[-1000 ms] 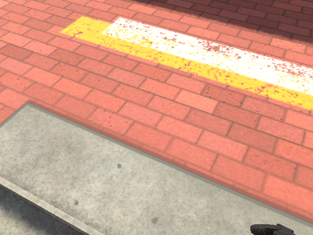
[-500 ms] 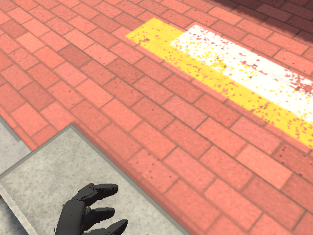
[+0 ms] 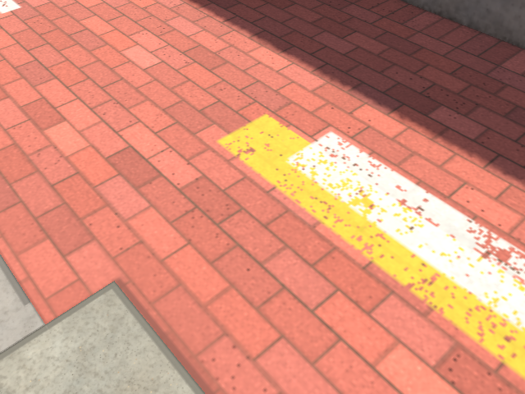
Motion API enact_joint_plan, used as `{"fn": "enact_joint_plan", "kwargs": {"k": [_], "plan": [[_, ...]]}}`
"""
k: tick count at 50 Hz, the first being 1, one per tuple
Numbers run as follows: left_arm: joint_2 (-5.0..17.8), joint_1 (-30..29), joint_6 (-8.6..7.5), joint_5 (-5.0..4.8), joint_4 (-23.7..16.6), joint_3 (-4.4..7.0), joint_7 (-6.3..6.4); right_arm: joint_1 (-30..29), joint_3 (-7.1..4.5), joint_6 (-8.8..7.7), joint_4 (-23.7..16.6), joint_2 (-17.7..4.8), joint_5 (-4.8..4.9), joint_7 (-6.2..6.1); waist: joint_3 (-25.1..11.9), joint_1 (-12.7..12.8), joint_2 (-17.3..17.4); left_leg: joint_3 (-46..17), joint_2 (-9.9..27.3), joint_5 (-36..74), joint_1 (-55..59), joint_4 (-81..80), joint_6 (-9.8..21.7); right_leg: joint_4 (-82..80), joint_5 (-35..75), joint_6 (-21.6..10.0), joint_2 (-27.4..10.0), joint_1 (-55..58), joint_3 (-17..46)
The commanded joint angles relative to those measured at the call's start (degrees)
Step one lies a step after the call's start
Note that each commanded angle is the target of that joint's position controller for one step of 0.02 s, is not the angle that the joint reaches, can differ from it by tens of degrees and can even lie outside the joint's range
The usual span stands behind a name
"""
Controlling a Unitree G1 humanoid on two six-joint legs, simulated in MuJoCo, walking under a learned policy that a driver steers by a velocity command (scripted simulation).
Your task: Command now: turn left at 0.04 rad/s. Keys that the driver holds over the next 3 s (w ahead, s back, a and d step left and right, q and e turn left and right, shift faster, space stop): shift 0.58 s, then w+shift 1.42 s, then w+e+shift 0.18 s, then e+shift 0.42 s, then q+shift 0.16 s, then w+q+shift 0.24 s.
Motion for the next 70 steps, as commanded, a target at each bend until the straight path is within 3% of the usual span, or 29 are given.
{"fn": "enact_joint_plan", "kwargs": {"k": [1, 2, 3, 6, 11, 29, 30, 31, 32, 33, 34, 35, 36, 38, 40, 43, 46, 47, 48, 49, 50, 51, 52, 55, 61, 66, 68, 69, 70], "plan": [[5.3, 4.5, -1.08, -1.27, -2.5, 1.69, -0.05, 1.0, -1.77, -2.60, -2.7, -8.1, -0.16, -0.89, 2.7, 1.9, 3.8, -9.3, 7.6, 5.4, 5.6, -7.5, 4.0, -11.2, -9.0, 2.2, -8.8, -5.2, 12.9], [5.5, 2.5, -1.17, -1.00, -1.3, 1.75, -0.21, 0.8, -1.23, -3.03, -2.0, -4.6, 0.40, -0.55, 3.3, 0.4, 3.7, -9.4, 7.4, 0.9, -0.8, -9.9, 4.2, -10.3, -5.8, 2.7, -6.9, 1.2, 10.1], [5.9, 0.6, -1.27, -0.67, -1.4, 2.02, -0.39, 1.0, -0.73, -3.49, -1.6, -3.1, 0.52, -0.53, 3.3, 0.1, 2.9, -8.3, 6.2, -0.4, -3.4, -10.9, 3.1, -9.4, -3.0, 2.4, -7.3, 5.4, 10.4], [6.6, 0.7, -1.19, -0.45, -0.4, 2.46, -0.66, 2.2, -1.11, -3.79, -0.4, -3.8, 0.57, -1.07, 2.5, 0.1, 2.3, -5.3, 3.7, 1.9, -1.8, -9.7, 1.4, -10.6, -3.0, 1.1, -9.3, 6.6, 12.4], [5.8, -0.3, -1.09, -0.65, 1.5, 2.20, -0.24, 4.5, -1.44, -3.65, 1.2, -4.1, 0.43, -1.19, 2.8, -0.7, -1.4, -4.4, 3.4, 3.5, 0.9, -9.1, 1.1, -13.4, -5.7, 1.2, -9.7, 5.0, 13.3], [5.8, 1.2, -0.79, -1.09, 10.2, 1.33, 0.24, 8.2, -1.03, -3.26, 10.7, -3.5, 0.39, -1.88, 4.0, -0.8, -1.2, -4.0, 4.0, 5.6, 2.7, -10.7, 0.3, -14.5, 0.2, 1.0, -10.2, 8.7, 13.5], [6.9, 2.9, -0.55, -1.24, 11.1, 1.73, 0.19, 9.7, -1.15, -3.23, 11.4, -3.5, 0.06, -1.75, 1.7, -0.6, -2.5, -2.0, 1.9, -2.6, 2.7, -8.3, 0.7, -15.4, -11.6, 0.0, -9.4, 9.9, 14.3], [9.8, 4.9, -0.01, -1.24, 11.8, 2.85, 0.03, 9.5, -1.52, -3.08, 10.9, -4.5, -0.51, -1.33, 2.1, -0.1, -4.8, 0.2, -0.4, -12.2, -0.9, -3.5, 1.7, -16.7, -27.6, -2.1, -10.2, 10.2, 17.1], [11.7, 6.7, 0.36, -1.01, 12.0, 3.70, -0.36, 7.5, -1.81, -2.87, 10.0, -5.4, -1.05, -0.70, 5.3, 1.1, -6.7, 2.2, -1.4, -16.7, -7.4, 1.6, 2.5, -20.2, -40.4, -4.8, -14.2, 9.7, 22.9], [11.8, 6.5, 0.48, -0.94, 11.7, 4.03, -0.87, 4.9, -1.44, -2.91, 8.6, -4.2, -1.12, -0.04, 8.8, 1.5, -8.9, 5.0, -0.6, -13.2, -11.5, 5.8, 2.9, -23.5, -45.1, -7.6, -19.3, 8.4, 29.0], [10.1, 5.4, 0.10, -1.04, 11.1, 3.86, -1.26, 0.6, -1.42, -3.25, 6.8, -4.4, -0.91, 0.46, 11.0, 2.3, -7.5, 4.0, 1.4, -9.4, -14.0, 10.7, 2.9, -26.3, -39.7, -9.1, -22.2, 6.2, 32.4], [9.4, 4.8, -0.63, -0.70, 10.8, 3.79, -1.50, -1.8, -1.80, -3.80, 5.7, -5.2, -0.74, 0.94, 9.7, 1.9, -4.1, 2.2, 2.4, -8.3, -16.2, 14.9, 2.8, -27.1, -32.7, -9.4, -23.3, 7.6, 32.8], [9.8, 3.2, -1.46, -0.56, 10.5, 3.94, -1.56, -1.1, -2.02, -4.45, 5.7, -5.2, -0.73, 1.45, 6.4, 0.5, -1.7, 1.1, 3.2, -6.5, -16.8, 17.1, 2.7, -26.3, -26.8, -8.8, -22.6, 10.2, 30.5], [10.3, -0.2, -2.75, -1.24, 9.7, 4.14, -1.45, 2.0, -2.33, -5.40, 6.5, -4.9, -0.47, 2.28, 1.5, -2.0, -2.4, 2.0, 2.9, -3.1, -13.3, 17.4, 2.4, -24.9, -19.9, -6.7, -18.6, 10.5, 22.9], [10.0, -1.8, -3.24, -1.62, 9.5, 4.03, -1.45, 1.2, -2.49, -5.44, 6.0, -4.8, -0.33, 2.52, 1.7, -2.5, -5.6, 3.7, 2.0, -1.8, -10.2, 13.9, 1.7, -24.6, -19.1, -5.6, -15.8, 7.0, 18.1], [11.0, -1.5, -3.24, -1.76, 9.5, 4.32, -1.71, -0.7, -2.19, -5.08, 4.6, -4.4, -0.01, 2.22, 4.5, -1.8, -7.5, 6.1, 1.6, -2.3, -5.1, 3.9, 1.3, -23.5, -21.5, -6.8, -16.3, 1.5, 16.5], [12.0, -3.7, -3.34, -2.03, 8.5, 4.75, -1.99, 4.9, -2.29, -5.77, 6.2, -4.8, 0.05, 1.55, 5.6, -4.9, -2.5, 9.8, -0.1, 2.1, 9.6, -6.7, 2.6, -17.0, -25.0, -6.0, -14.5, -8.3, 13.9], [10.2, -6.8, -3.68, -1.54, 7.1, 4.16, -2.05, 11.2, -2.78, -6.55, 8.0, -6.4, -0.01, 1.20, 4.2, -7.9, 0.6, 6.1, 2.4, -1.0, 20.4, -8.3, 3.8, -9.0, -23.9, -4.3, -11.9, -17.3, 10.8], [4.8, -11.8, -4.15, -0.66, 4.3, 2.48, -2.38, 19.9, -3.72, -7.45, 10.1, -10.3, -0.78, 0.60, 1.4, -11.8, 11.9, -10.3, 13.4, -16.3, 28.4, -15.5, 6.1, 10.9, -18.0, -1.6, -5.3, -26.1, 2.8], [3.5, -13.8, -4.69, -0.82, 1.2, 1.80, -3.16, 17.4, -4.62, -7.46, 8.5, -14.1, -1.31, 0.27, 3.7, -9.8, 14.5, -33.0, 24.8, -32.1, 27.8, -23.9, 11.4, 22.5, -14.1, -0.3, -2.4, -37.9, 2.1], [7.2, -14.7, -4.85, -0.05, 1.0, 2.52, -3.90, 12.9, -4.73, -7.22, 7.8, -12.7, -1.33, 0.11, 5.2, -7.1, 6.1, -34.0, 26.3, -31.7, 23.1, -23.3, 13.1, 29.2, -8.5, -0.3, -7.1, -39.2, 6.9], [8.7, -14.6, -4.95, -0.21, 1.2, 3.00, -4.75, 8.9, -4.28, -7.74, 6.2, -11.2, -0.76, 0.56, 3.6, -4.9, 2.1, -28.7, 22.8, -26.5, 21.0, -22.1, 11.4, 31.1, -4.0, 0.7, -8.3, -37.4, 8.1], [9.0, -13.3, -4.95, -0.20, 1.6, 3.17, -5.27, 7.2, -4.17, -8.33, 5.6, -11.0, -0.40, 0.97, 1.8, -3.5, 1.2, -23.7, 20.1, -22.1, 19.6, -22.8, 10.0, 31.0, -1.7, 2.1, -9.1, -34.9, 7.9], [8.3, -14.6, -3.58, 0.93, 1.3, 3.29, -6.43, 8.9, -3.64, -9.74, 7.0, -9.0, 0.04, 1.20, 3.9, -3.3, 2.6, -13.9, 15.3, -13.2, 14.9, -26.4, 8.9, 31.6, 3.9, 4.7, -10.2, -32.9, 5.2], [7.4, -24.5, -2.24, 0.33, -3.2, 2.65, -6.81, 14.2, -3.53, -10.58, 9.2, -8.8, 0.29, 1.66, 9.7, -4.8, 3.1, -4.5, 12.4, -1.1, 12.4, -31.6, 8.7, 19.7, 12.1, 5.4, -10.7, -30.1, 0.6], [7.8, -29.2, -2.08, 0.09, -5.9, 2.10, -6.52, 16.9, -3.58, -10.36, 11.4, -10.5, 0.17, 1.12, 12.0, -5.3, 4.0, 1.8, 14.5, 19.2, 21.5, -32.6, 8.0, 9.2, 10.2, 1.2, -9.6, -24.4, -3.1], [8.4, -26.2, -1.83, 0.50, -5.6, 2.32, -5.62, 16.8, -3.70, -9.59, 12.3, -12.3, -0.03, 0.80, 9.0, -2.9, 6.7, 5.2, 15.1, 48.2, 24.0, -23.8, 7.1, 7.1, 2.5, -1.5, -5.3, -15.5, -6.2], [9.7, -21.0, -1.87, 0.58, -4.6, 2.87, -5.02, 16.6, -3.89, -9.10, 12.8, -13.8, -0.56, 0.46, 5.4, 0.0, 8.9, 6.0, 16.0, 63.3, 25.1, -15.3, 6.6, 7.8, -1.1, -2.8, -2.9, -9.2, -6.8], [11.9, -8.6, -2.23, 0.49, -1.2, 3.91, -4.29, 15.2, -4.33, -8.35, 12.8, -15.5, -0.93, 0.03, -0.8, 5.7, 9.9, 7.1, 15.7, 69.3, 22.2, -1.5, 5.9, 7.0, -3.8, -3.9, -0.5, 3.7, -6.7]]}}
